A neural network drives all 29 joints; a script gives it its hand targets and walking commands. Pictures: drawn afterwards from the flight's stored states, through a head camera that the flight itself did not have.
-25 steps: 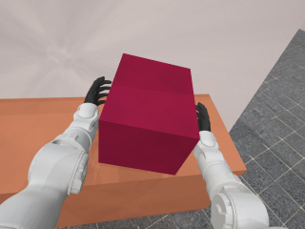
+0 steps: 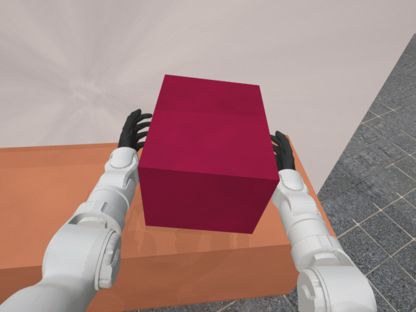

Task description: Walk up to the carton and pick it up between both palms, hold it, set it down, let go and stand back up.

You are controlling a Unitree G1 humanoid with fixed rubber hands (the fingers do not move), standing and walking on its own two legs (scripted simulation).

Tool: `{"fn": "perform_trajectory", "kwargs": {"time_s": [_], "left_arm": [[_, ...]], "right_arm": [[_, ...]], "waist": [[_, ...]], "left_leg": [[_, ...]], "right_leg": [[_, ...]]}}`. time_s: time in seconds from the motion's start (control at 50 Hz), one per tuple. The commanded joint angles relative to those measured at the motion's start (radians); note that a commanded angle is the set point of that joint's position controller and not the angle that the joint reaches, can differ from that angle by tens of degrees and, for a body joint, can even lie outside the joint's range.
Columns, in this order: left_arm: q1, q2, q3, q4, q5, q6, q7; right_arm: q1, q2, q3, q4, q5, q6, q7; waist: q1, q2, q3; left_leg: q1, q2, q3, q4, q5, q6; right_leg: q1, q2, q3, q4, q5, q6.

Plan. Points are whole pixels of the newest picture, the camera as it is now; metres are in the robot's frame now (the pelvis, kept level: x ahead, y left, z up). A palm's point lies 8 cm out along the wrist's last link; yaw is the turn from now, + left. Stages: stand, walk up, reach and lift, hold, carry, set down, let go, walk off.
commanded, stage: reach and lift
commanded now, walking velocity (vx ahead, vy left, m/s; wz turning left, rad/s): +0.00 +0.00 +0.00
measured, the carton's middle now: (206, 150) +0.44 -0.02 +0.07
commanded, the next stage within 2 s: hold in 2.00 s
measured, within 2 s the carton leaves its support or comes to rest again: neither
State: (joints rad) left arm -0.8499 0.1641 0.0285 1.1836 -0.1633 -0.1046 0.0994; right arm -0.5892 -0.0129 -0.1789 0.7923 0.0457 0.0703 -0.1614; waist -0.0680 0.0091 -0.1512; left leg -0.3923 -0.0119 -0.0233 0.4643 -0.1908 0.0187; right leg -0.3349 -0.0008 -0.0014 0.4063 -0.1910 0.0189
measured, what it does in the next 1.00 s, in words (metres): stands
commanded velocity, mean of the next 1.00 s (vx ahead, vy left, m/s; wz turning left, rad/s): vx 0.00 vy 0.00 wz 0.00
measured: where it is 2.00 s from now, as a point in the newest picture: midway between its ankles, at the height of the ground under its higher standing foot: outside the picture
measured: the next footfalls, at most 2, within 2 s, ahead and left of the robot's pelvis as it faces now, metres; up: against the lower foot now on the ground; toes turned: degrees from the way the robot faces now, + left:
none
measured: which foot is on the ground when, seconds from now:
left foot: down 0.00-1.00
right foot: down 0.00-1.00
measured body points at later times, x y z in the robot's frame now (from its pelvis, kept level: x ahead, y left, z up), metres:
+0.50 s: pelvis +0.04 -0.03 +0.01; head +0.02 +0.01 +0.46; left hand +0.42 +0.15 +0.13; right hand +0.39 -0.17 +0.11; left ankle +0.02 +0.10 -0.74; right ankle +0.00 -0.13 -0.74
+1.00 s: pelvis +0.01 -0.02 +0.01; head -0.03 +0.02 +0.46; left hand +0.37 +0.15 +0.17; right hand +0.36 -0.17 +0.14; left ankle +0.02 +0.10 -0.74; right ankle +0.00 -0.13 -0.74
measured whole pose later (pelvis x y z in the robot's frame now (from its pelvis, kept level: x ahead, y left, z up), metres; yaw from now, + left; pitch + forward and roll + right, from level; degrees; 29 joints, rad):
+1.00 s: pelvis +0.01 -0.02 +0.01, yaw +0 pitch -5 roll -1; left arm -0.46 -0.03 0.25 0.08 0.21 0.54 0.03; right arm -0.44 -0.06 0.00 0.39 0.18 0.29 -0.15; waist -0.06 -0.07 -0.01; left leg -0.09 0.00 -0.04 0.35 -0.17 -0.01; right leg -0.04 0.02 0.01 0.29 -0.17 0.00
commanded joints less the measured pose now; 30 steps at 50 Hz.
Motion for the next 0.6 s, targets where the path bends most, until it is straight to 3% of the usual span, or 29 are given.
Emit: {"fn": "perform_trajectory", "kwargs": {"time_s": [0.0,0.04,0.06,0.08,0.12,0.14,0.16,0.18,0.2,0.26,0.3,0.32,0.34,0.36,0.38,0.4,0.42,0.44,0.46,0.48,0.52,0.54,0.58], "left_arm": [[-0.567,-0.847,-0.221,-0.337,0.062,-0.006,-0.195],[-0.501,-0.869,-0.262,-0.397,0.051,0.028,-0.202],[-0.519,-0.841,-0.242,-0.453,0.069,0.034,-0.203],[-0.505,-0.834,-0.233,-0.455,0.076,0.048,-0.213],[-0.455,-0.846,-0.269,-0.525,0.072,0.084,-0.218],[-0.435,-0.839,-0.258,-0.522,0.089,0.109,-0.221],[-0.434,-0.832,-0.246,-0.557,0.106,0.124,-0.220],[-0.422,-0.850,-0.293,-0.646,0.097,0.141,-0.221],[-0.380,-0.817,-0.270,-0.655,0.118,0.165,-0.222],[-0.332,-0.844,-0.346,-0.800,0.104,0.220,-0.221],[-0.300,-0.846,-0.367,-0.874,0.122,0.258,-0.215],[-0.223,-0.832,-0.349,-0.889,0.140,0.284,-0.217],[-0.219,-0.831,-0.357,-0.889,0.154,0.301,-0.222],[-0.200,-0.811,-0.349,-0.913,0.173,0.322,-0.230],[-0.189,-0.812,-0.364,-0.967,0.180,0.345,-0.233],[-0.179,-0.834,-0.402,-1.002,0.165,0.358,-0.236],[-0.170,-0.836,-0.416,-1.038,0.172,0.374,-0.234],[-0.165,-0.830,-0.433,-1.066,0.172,0.382,-0.239],[-0.180,-0.827,-0.445,-1.168,0.171,0.389,-0.231],[-0.155,-0.831,-0.465,-1.131,0.170,0.406,-0.227],[-0.086,-0.804,-0.415,-1.079,0.208,0.442,-0.234],[-0.082,-0.798,-0.408,-1.094,0.226,0.462,-0.235],[-0.084,-0.825,-0.463,-1.227,0.205,0.476,-0.227]], "right_arm": [[-0.778,0.794,0.482,-0.303,0.048,-0.022,0.118],[-0.755,0.805,0.537,-0.384,0.087,-0.015,0.100],[-0.725,0.797,0.534,-0.363,0.089,0.001,0.090],[-0.726,0.805,0.554,-0.401,0.100,0.012,0.079],[-0.720,0.807,0.589,-0.486,0.116,0.026,0.069],[-0.701,0.802,0.584,-0.459,0.123,0.039,0.064],[-0.713,0.798,0.592,-0.486,0.127,0.046,0.064],[-0.692,0.787,0.620,-0.535,0.138,0.046,0.059],[-0.671,0.788,0.645,-0.549,0.149,0.060,0.052],[-0.667,0.780,0.708,-0.673,0.192,0.060,0.035],[-0.603,0.751,0.704,-0.671,0.186,0.080,0.029],[-0.571,0.727,0.720,-0.699,0.193,0.094,0.027],[-0.572,0.709,0.689,-0.673,0.190,0.100,0.027],[-0.563,0.705,0.705,-0.708,0.182,0.098,0.023],[-0.542,0.683,0.702,-0.708,0.187,0.103,0.024],[-0.526,0.670,0.692,-0.718,0.191,0.093,0.019],[-0.485,0.653,0.675,-0.699,0.189,0.102,0.019],[-0.476,0.676,0.699,-0.745,0.194,0.101,0.012],[-0.458,0.668,0.707,-0.767,0.201,0.096,0.017],[-0.457,0.656,0.693,-0.754,0.196,0.099,0.017],[-0.497,0.624,0.723,-0.804,0.214,0.107,0.024],[-0.496,0.606,0.715,-0.787,0.208,0.110,0.027],[-0.503,0.595,0.721,-0.867,0.231,0.102,0.033]], "waist": [[0.005,0.022,-0.506],[-0.003,-0.012,-0.529],[0.002,-0.001,-0.507],[-0.004,-0.037,-0.501],[0.003,-0.043,-0.499],[-0.004,-0.034,-0.449],[0.024,-0.033,-0.432],[0.000,-0.031,-0.452],[0.029,-0.032,-0.411],[0.020,-0.014,-0.506],[0.000,-0.015,-0.454],[0.020,-0.033,-0.439],[0.002,-0.001,-0.368],[0.009,-0.025,-0.350],[0.004,-0.009,-0.331],[-0.034,0.015,-0.373],[-0.046,0.032,-0.340],[-0.047,0.007,-0.360],[-0.037,0.048,-0.402],[-0.054,0.069,-0.376],[-0.019,0.018,-0.312],[-0.006,0.045,-0.267],[-0.024,0.054,-0.346]], "left_leg": [[0.350,-0.022,-0.023,-0.047,0.271,-0.039],[0.366,-0.029,-0.028,-0.039,0.356,-0.039],[0.365,-0.037,-0.028,-0.042,0.381,-0.041],[0.342,-0.035,-0.037,-0.043,0.366,-0.032],[0.319,-0.045,-0.031,-0.065,0.362,-0.028],[0.313,-0.046,-0.030,-0.069,0.348,-0.028],[0.313,-0.045,-0.028,-0.076,0.358,-0.028],[0.337,-0.047,-0.028,-0.070,0.405,-0.039],[0.322,-0.054,-0.025,-0.081,0.396,-0.032],[0.337,-0.064,-0.030,-0.070,0.480,-0.041],[0.366,-0.062,-0.029,-0.071,0.484,-0.048],[0.354,-0.065,-0.027,-0.078,0.476,-0.041],[0.349,-0.062,-0.028,-0.083,0.463,-0.045],[0.347,-0.062,-0.025,-0.090,0.457,-0.045],[0.369,-0.064,-0.025,-0.095,0.472,-0.051],[0.394,-0.064,-0.026,-0.077,0.511,-0.064],[0.407,-0.066,-0.029,-0.084,0.506,-0.069],[0.414,-0.066,-0.030,-0.079,0.520,-0.065],[0.444,-0.065,-0.031,-0.072,0.555,-0.078],[0.460,-0.065,-0.029,-0.069,0.572,-0.089],[0.421,-0.064,-0.016,-0.084,0.521,-0.075],[0.434,-0.062,-0.016,-0.091,0.499,-0.073],[0.484,-0.054,-0.023,-0.078,0.574,-0.090]], "right_leg": [[0.137,0.048,-0.014,-0.072,0.217,-0.013],[0.203,0.054,-0.008,-0.070,0.341,-0.003],[0.224,0.048,0.002,-0.068,0.387,-0.003],[0.243,0.047,0.006,-0.069,0.413,0.004],[0.311,0.044,0.014,-0.069,0.475,0.018],[0.314,0.039,0.020,-0.071,0.473,0.018],[0.328,0.041,0.021,-0.070,0.482,0.020],[0.343,0.045,0.017,-0.069,0.531,0.018],[0.369,0.038,0.029,-0.073,0.546,0.025],[0.441,0.043,0.026,-0.060,0.695,0.037],[0.427,0.044,0.030,-0.070,0.687,0.039],[0.448,0.042,0.032,-0.072,0.699,0.043],[0.414,0.042,0.031,-0.077,0.665,0.037],[0.431,0.037,0.033,-0.080,0.677,0.042],[0.440,0.042,0.025,-0.077,0.688,0.040],[0.432,0.044,0.022,-0.073,0.716,0.032],[0.412,0.047,0.017,-0.085,0.693,0.031],[0.422,0.048,0.018,-0.087,0.717,0.032],[0.419,0.049,0.014,-0.078,0.724,0.026],[0.386,0.052,0.006,-0.082,0.729,0.024],[0.401,0.052,0.000,-0.086,0.678,0.024],[0.391,0.051,0.007,-0.096,0.632,0.021],[0.387,0.070,-0.010,-0.092,0.644,0.013]]}}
